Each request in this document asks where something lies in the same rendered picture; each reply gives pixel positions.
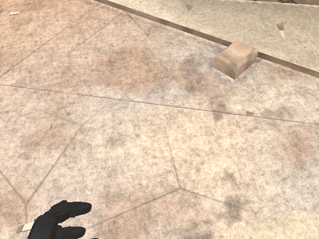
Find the left robot hand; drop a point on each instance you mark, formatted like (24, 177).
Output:
(46, 225)

